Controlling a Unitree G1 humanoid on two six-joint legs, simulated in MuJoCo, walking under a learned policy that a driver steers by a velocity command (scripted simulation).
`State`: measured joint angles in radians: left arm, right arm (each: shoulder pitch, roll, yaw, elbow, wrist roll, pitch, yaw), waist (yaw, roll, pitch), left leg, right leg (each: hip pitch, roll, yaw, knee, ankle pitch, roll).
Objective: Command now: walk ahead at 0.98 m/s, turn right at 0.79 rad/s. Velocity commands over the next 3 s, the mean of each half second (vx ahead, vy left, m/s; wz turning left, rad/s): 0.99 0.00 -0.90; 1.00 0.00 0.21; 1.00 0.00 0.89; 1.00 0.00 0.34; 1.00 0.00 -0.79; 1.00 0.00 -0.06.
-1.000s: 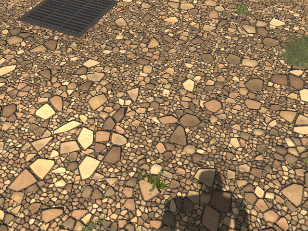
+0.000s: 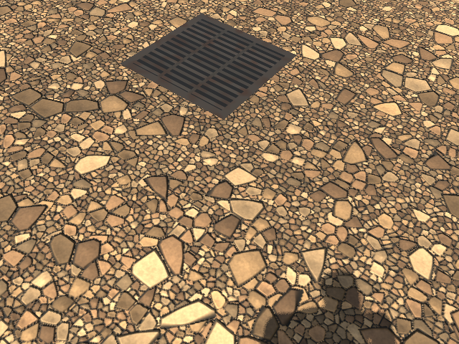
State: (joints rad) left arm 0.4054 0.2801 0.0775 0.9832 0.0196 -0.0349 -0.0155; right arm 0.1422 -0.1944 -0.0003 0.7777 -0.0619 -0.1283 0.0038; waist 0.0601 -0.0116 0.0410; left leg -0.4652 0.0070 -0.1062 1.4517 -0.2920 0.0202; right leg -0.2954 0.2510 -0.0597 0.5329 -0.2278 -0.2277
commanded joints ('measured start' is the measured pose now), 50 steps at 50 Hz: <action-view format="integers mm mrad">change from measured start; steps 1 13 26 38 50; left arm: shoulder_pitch -40 49 -303 39 -90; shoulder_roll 72 199 9 305 28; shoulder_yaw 1 46 -44 16 -30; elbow -86 -139 -402 -293 -168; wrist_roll -13 -21 27 86 -2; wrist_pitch -58 -67 18 -50 -118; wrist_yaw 11 9 -64 12 6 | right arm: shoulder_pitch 37 -131 225 431 29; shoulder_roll -99 -194 -118 -100 -67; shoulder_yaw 1 -12 -47 -24 -35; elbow -98 -229 19 47 -66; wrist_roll -30 37 38 69 45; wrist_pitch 33 20 -14 21 109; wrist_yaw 8 -10 11 13 68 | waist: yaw -122 -50 -45 69 -104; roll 164 -79 108 -183 -71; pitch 74 -147 2 -410 83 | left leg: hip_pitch -209 277 320 -158 -280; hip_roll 97 -58 254 23 132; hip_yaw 14 81 51 127 134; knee -134 -974 -1303 -149 -373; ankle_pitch -6 272 240 -203 320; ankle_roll -42 -15 65 83 77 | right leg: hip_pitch -70 217 -512 795 137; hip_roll -323 -249 -354 -667 -433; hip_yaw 572 476 147 588 -128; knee -393 19 720 -12 -419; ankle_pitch -122 850 90 -281 364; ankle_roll -130 71 119 43 152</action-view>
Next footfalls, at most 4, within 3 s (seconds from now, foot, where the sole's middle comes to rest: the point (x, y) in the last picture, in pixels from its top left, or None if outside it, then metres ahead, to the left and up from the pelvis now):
0.30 left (185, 334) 0.51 0.15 -0.75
0.74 right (319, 267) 0.75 -0.24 -0.75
1.18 left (309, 160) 1.21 -0.24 -0.75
1.62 right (336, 93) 1.63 -0.39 -0.75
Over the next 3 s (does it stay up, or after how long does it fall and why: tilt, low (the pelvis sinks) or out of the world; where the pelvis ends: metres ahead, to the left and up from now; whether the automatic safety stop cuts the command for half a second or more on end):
stays up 2.63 -0.19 0.00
